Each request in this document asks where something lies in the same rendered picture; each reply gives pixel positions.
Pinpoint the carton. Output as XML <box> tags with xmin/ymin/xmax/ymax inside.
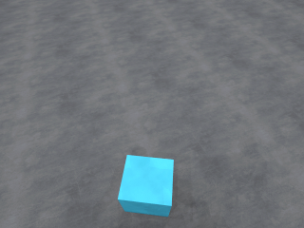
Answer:
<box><xmin>118</xmin><ymin>155</ymin><xmax>174</xmax><ymax>217</ymax></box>

